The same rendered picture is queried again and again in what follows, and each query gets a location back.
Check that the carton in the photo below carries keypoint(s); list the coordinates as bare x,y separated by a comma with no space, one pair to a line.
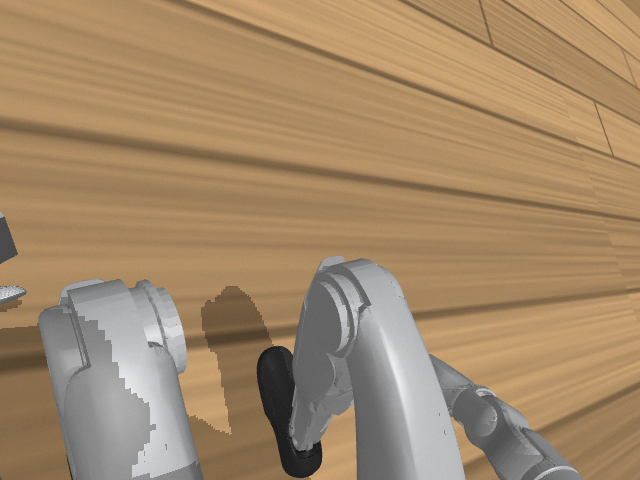
7,246

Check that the right robot foot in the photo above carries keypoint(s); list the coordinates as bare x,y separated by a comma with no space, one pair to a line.
276,385

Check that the left robot hand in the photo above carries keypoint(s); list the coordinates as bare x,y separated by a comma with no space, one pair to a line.
9,293

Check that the right robot arm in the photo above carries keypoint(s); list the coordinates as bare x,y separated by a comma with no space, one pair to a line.
514,450

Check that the right robot hand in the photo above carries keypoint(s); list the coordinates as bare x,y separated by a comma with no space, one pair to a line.
452,382

